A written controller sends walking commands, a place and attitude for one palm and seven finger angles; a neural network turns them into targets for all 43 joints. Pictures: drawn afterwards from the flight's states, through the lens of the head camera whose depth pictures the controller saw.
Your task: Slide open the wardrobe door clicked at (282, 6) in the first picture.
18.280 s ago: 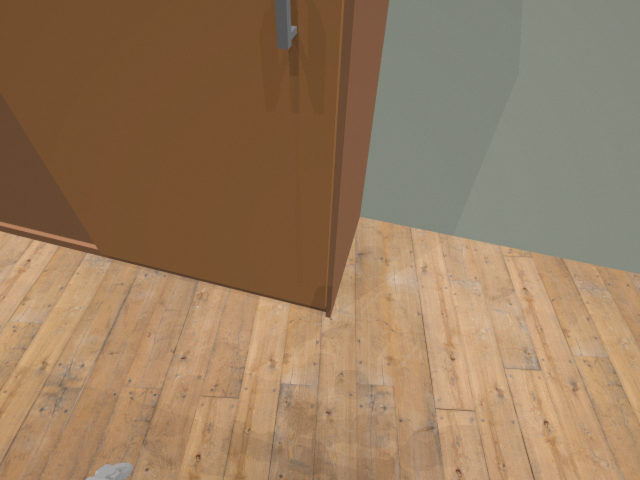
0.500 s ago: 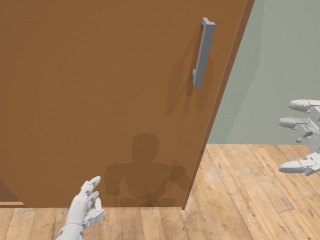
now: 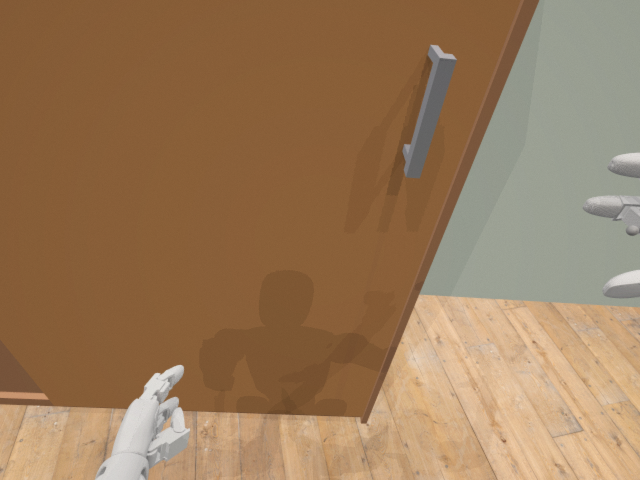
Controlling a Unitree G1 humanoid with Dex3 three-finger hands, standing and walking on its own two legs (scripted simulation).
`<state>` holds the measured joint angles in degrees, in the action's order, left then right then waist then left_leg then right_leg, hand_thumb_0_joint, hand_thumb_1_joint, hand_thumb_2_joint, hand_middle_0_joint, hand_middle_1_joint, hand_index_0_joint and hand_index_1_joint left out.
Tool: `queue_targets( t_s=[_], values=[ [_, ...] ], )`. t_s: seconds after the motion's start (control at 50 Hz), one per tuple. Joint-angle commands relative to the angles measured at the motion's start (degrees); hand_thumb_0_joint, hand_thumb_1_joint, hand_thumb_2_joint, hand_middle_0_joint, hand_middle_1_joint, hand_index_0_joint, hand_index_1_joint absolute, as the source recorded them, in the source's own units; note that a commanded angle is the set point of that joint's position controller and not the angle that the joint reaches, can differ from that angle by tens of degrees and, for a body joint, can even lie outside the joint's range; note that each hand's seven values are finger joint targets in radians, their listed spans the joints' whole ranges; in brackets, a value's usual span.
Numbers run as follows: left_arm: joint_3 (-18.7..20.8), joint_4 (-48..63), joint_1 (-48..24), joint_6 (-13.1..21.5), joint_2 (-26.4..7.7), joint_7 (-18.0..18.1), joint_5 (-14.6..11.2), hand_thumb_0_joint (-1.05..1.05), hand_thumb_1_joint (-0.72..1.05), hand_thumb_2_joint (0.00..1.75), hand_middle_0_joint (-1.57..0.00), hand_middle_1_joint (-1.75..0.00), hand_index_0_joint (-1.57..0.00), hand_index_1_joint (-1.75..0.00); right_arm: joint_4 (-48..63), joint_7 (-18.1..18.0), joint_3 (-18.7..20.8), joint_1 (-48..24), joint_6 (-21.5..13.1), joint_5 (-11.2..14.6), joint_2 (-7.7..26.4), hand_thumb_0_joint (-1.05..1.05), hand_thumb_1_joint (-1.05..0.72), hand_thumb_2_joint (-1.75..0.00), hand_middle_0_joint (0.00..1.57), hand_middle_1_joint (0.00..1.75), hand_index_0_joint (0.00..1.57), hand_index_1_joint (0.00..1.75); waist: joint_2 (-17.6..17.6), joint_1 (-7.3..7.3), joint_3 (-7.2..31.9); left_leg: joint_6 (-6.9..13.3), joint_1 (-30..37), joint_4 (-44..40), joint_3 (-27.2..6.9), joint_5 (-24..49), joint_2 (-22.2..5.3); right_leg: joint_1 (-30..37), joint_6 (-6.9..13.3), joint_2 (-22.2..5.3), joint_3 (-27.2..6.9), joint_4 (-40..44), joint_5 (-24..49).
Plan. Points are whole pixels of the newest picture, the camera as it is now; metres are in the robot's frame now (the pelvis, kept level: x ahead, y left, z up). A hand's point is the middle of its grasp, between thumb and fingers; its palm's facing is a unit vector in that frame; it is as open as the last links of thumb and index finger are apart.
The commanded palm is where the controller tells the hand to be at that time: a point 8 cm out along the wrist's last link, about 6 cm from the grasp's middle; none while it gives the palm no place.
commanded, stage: raise the hand with hooked fingers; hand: right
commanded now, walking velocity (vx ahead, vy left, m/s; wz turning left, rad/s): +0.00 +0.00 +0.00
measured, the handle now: (423, 113) +0.49 -0.12 +0.27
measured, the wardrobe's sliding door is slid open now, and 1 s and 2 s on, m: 0.00 0.00 0.00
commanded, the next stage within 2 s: move the hooked fingers beside the handle in 0.28 s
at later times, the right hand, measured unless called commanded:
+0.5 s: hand (615, 224) +0.29 -0.27 +0.26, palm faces +0.12 +0.99 -0.11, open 14.0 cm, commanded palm +0.26 -0.31 +0.28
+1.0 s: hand (562, 192) +0.35 -0.24 +0.26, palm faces +0.06 +1.00 -0.08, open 14.0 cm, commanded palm +0.32 -0.28 +0.28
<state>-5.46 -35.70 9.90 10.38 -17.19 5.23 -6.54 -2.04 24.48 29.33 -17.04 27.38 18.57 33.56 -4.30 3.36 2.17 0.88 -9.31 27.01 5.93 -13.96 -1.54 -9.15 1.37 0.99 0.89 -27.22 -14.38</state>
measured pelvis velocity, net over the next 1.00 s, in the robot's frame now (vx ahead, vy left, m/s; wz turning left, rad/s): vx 0.02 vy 0.00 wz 0.00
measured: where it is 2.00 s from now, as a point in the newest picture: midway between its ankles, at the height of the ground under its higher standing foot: outside the picture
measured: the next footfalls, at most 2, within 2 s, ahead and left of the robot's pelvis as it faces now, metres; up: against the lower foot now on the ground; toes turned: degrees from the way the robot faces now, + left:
none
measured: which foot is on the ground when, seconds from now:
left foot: down 0.00-1.00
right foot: down 0.00-1.00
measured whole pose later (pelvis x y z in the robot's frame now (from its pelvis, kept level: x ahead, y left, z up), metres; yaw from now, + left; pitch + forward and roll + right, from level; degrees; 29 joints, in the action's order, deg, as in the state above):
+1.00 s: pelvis +0.02 +0.00 +0.00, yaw +0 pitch -2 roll +0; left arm -5.0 -36.4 9.9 9.3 -16.1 5.7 -6.3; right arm -6.1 18.6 23.3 -25.7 26.6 15.9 28.0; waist -3.7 2.8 2.2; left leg 0.7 -9.5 27.4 5.7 -15.5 -1.5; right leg -9.2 1.4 1.0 1.0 -27.4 -15.9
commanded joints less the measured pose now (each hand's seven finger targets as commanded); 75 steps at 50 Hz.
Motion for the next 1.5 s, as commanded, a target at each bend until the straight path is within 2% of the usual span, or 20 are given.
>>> queue_targets(
  t_s=[0.0, 0.04, 0.12, 0.26, 0.42, 0.48, 0.6, 0.68, 0.72, 0.84, 0.9, 0.94, 1.0, 1.06, 1.1, 1.16, 1.2, 1.32, 1.42, 1.48],
  values=[
    [2.2, 10.7, -11.7, 4.5, -4.8, 0.3, 0.4, 0.0, 0.9, 0.9, -0.2, -0.3, -0.2, -0.3, 16.1, -1.9, 8.3, -19.3, -5.7, 1.5, 19.2, 0.0, 0.5, -0.3, 0.3, 1.2, 0.3, 1.2, -0.8, 1.5, 10.5, 0.8, 0.6, -4.6, -2.9, 6.3, 0.2, 4.4, 0.2, -0.8, -4.4, 3.7, 8.5],
    [2.1, 10.3, -11.6, 4.8, -4.8, 0.7, 0.4, 0.0, 0.9, 0.9, -0.2, -0.3, -0.2, -0.3, 15.8, -2.5, 7.6, -20.5, -5.9, 1.1, 18.0, 0.0, 0.5, -0.3, 0.3, 1.2, 0.3, 1.2, -3.4, 0.98, 10.1, 0.7, 0.1, -4.4, -2.9, 6.5, 0.0, 4.7, 0.2, -0.7, -4.0, 3.8, 8.2],
    [2.2, 9.3, -10.9, 5.0, -5.2, 0.9, 0.3, 0.0, 0.9, 0.9, -0.2, -0.3, -0.2, -0.3, 11.0, -2.4, 6.4, -19.4, -4.7, 0.8, 17.1, 0.0, 0.5, -0.3, 0.3, 1.2, 0.3, 1.2, -0.1, 0.45, 7.5, 0.4, -0.6, -5.0, -3.3, 6.1, -0.1, 3.2, 0.5, -0.8, -4.0, 3.7, 7.1],
    [2.2, 9.9, -11.5, 4.9, -4.9, 0.8, 0.0, 0.0, 0.9, 0.9, -0.2, -0.3, -0.2, -0.3, 12.2, -1.0, 4.7, -20.4, -4.6, 0.9, 16.1, 0.0, 0.5, -0.3, 0.3, 1.2, 0.3, 1.2, -0.1, 0.08, 10.0, -0.1, 0.3, -4.3, -3.8, 8.5, -0.4, 4.2, 0.6, -0.6, -3.6, 2.4, 8.2],
    [2.3, 8.9, -11.6, 4.3, -5.3, 0.7, -0.1, 0.0, 0.9, 0.9, -0.2, -0.3, -0.2, -0.3, 6.2, -1.4, 4.5, -23.2, -4.2, 0.8, 16.8, 0.0, 0.5, -0.3, 0.3, 1.2, 0.3, 1.2, 2.5, -0.55, 7.0, -0.7, -1.5, -5.3, -5.8, 5.9, -1.2, 1.2, 0.6, -0.9, -3.6, 1.3, 6.2],
    [2.4, 9.5, -11.4, 4.7, -5.0, 1.1, -0.1, 0.0, 0.9, 0.9, -0.2, -0.3, -0.2, -0.3, 6.4, -1.7, 2.1, -27.5, -4.9, -0.2, 15.7, 0.0, 0.5, -0.3, 0.3, 1.2, 0.3, 1.2, -1.8, -0.71, 9.2, -0.1, -1.7, -4.1, -4.8, 7.2, -1.1, 3.2, 0.6, -0.5, -3.9, 1.5, 7.2],
    [2.4, 9.0, -10.5, 4.0, -5.0, 1.1, 0.1, 0.0, 0.9, 0.9, -0.2, -0.3, -0.2, -0.3, 3.1, -2.0, 2.7, -27.8, -6.2, -0.3, 16.6, 0.0, 0.5, -0.3, 0.3, 1.2, 0.3, 1.2, 1.7, -0.28, 10.1, -0.1, 0.7, -4.2, -5.0, 9.7, -1.1, 2.4, 0.6, -0.8, -4.0, 1.5, 8.7],
    [2.5, 9.7, -10.7, 3.7, -4.8, 0.8, 0.1, 0.0, 0.9, 0.9, -0.2, -0.3, -0.2, -0.3, 3.6, -3.2, 2.0, -29.9, -5.7, -1.0, 15.6, 0.0, 0.5, -0.3, 0.3, 1.2, 0.3, 1.2, -0.7, -0.28, 11.7, 0.2, 0.4, -3.2, -3.9, 11.3, -0.8, 3.5, 0.5, -0.5, -3.8, 2.1, 10.0],
    [2.6, 9.9, -10.5, 3.4, -5.0, 0.5, 0.2, 0.0, 0.9, 0.9, -0.2, -0.3, -0.2, -0.3, 4.1, -3.7, 3.6, -28.1, -5.6, -1.0, 16.6, 0.0, 0.5, -0.3, 0.3, 1.2, 0.3, 1.2, 2.0, 0.19, 12.8, 0.2, 2.4, -3.0, -4.0, 14.2, -0.9, 3.0, 0.8, -0.7, -3.5, 1.9, 12.2],
    [2.5, 10.6, -10.7, 3.1, -4.3, 0.3, 0.2, 0.0, 0.9, 0.9, -0.2, -0.3, -0.2, -0.3, 8.7, -4.4, 0.4, -28.8, -5.5, -0.9, 12.2, 0.0, 0.5, -0.3, 0.3, 1.2, 0.3, 1.2, -1.9, -0.14, 13.8, 0.7, 1.4, -2.2, -3.2, 16.6, -0.5, 5.8, 0.4, -0.9, -3.4, 2.1, 14.9],
    [2.7, 9.4, -10.1, 2.7, -4.6, 0.5, 0.2, 0.0, 0.9, 0.9, -0.2, -0.3, -0.2, -0.3, 6.4, -5.5, -1.1, -30.9, -4.7, -1.0, 11.3, 0.0, 0.5, -0.3, 0.3, 1.2, 0.3, 1.2, 1.3, -0.64, 11.4, 0.6, 0.0, -3.2, -2.8, 14.1, -0.2, 5.3, 0.3, -1.3, -3.9, 2.7, 13.4],
    [2.5, 9.6, -10.6, 2.8, -4.3, 0.7, 0.2, 0.0, 0.9, 0.9, -0.2, -0.3, -0.2, -0.3, 8.8, -6.5, -3.4, -34.7, -4.2, -1.6, 9.0, 0.0, 0.5, -0.3, 0.3, 1.2, 0.3, 1.2, -1.5, -0.99, 12.6, 0.7, -0.5, -2.7, -2.7, 13.6, -0.2, 6.6, 0.2, -1.0, -4.1, 3.1, 13.6],
    [2.5, 8.7, -10.3, 2.3, -4.4, 0.7, 0.6, 0.0, 0.9, 0.9, -0.2, -0.3, -0.2, -0.3, 6.6, -8.3, -2.8, -33.4, -3.5, -2.0, 9.4, 0.0, 0.5, -0.3, 0.3, 1.2, 0.3, 1.2, 1.8, -0.42, 12.3, 0.9, 0.4, -3.2, -2.5, 13.6, -0.1, 6.1, -0.1, -1.3, -4.4, 3.5, 14.3],
    [2.4, 8.6, -10.7, 1.8, -4.0, 0.7, 0.5, 0.0, 0.9, 0.9, -0.2, -0.3, -0.2, -0.3, 7.5, -9.3, -6.6, -39.3, -3.2, -2.6, 5.8, 0.0, 0.5, -0.3, 0.3, 1.2, 0.3, 1.2, 0.1, -1.58, 13.0, 0.9, -0.1, -2.8, -2.4, 14.1, -0.2, 7.2, -0.1, -1.1, -4.5, 3.6, 14.8],
    [2.5, 8.7, -10.7, 1.6, -3.8, 0.5, 0.8, 0.0, 0.9, 0.9, -0.2, -0.3, -0.2, -0.3, 7.6, -10.2, -5.3, -37.2, -2.9, -2.9, 6.8, 0.0, 0.5, -0.3, 0.3, 1.2, 0.3, 1.2, 0.8, -0.38, 14.5, 1.2, 1.3, -2.7, -2.5, 15.4, -0.1, 7.8, -0.4, -1.3, -4.6, 3.5, 16.8],
    [2.4, 8.2, -10.7, 0.7, -3.7, 0.4, 0.8, 0.0, 0.9, 0.9, -0.2, -0.3, -0.2, -0.3, 5.1, -11.0, -6.6, -39.6, -1.9, -3.1, 4.9, 0.0, 0.5, -0.3, 0.3, 1.2, 0.3, 1.2, 2.1, -1.24, 14.1, 1.0, 1.0, -2.8, -2.5, 15.9, -0.1, 7.3, -0.3, -1.2, -4.2, 3.6, 16.3],
    [2.5, 8.2, -10.6, 0.3, -3.8, 0.2, 0.9, 0.0, 0.9, 0.9, -0.2, -0.3, -0.2, -0.3, 3.2, -11.8, -6.1, -37.8, -1.3, -3.3, 5.3, 0.0, 0.5, -0.3, 0.3, 1.2, 0.3, 1.2, 3.6, -0.54, 13.5, 1.0, 1.6, -3.1, -2.6, 15.9, -0.1, 6.2, -0.2, -1.2, -4.0, 3.7, 16.2],
    [2.6, 8.1, -10.3, -1.0, -3.7, 0.3, 0.8, 0.0, 0.9, 0.9, -0.2, -0.3, -0.2, -0.3, 2.9, -13.7, -9.1, -46.4, -1.5, -4.7, 3.9, 0.0, 0.5, -0.3, 0.3, 1.2, 0.3, 1.2, 1.8, -1.96, 15.1, 1.1, 1.7, -3.3, -2.9, 16.1, -0.3, 7.2, -0.1, -1.3, -3.6, 4.0, 16.6],
    [2.9, 8.0, -9.5, -1.2, -3.6, 0.3, 1.0, 0.0, 0.9, 0.9, -0.2, -0.3, -0.2, -0.3, 1.2, -14.5, -7.4, -46.2, -3.0, -4.6, 4.9, 0.0, 0.5, -0.3, 0.3, 1.2, 0.3, 1.2, 2.3, -1.42, 16.7, 1.3, 3.6, -3.4, -3.2, 18.2, -0.3, 7.5, 0.0, -1.3, -3.4, 4.0, 18.2],
    [2.9, 7.2, -9.0, -1.7, -3.7, 0.4, 0.7, 0.0, 0.9, 0.9, -0.2, -0.3, -0.2, -0.3, -3.0, -14.8, -9.8, -48.2, -2.5, -4.9, 2.6, 0.0, 0.5, -0.3, 0.3, 1.2, 0.3, 1.2, 1.8, -2.37, 13.8, 1.2, 1.4, -3.9, -3.1, 15.8, -0.2, 6.3, 0.0, -1.3, -3.3, 4.4, 15.5]
  ],
)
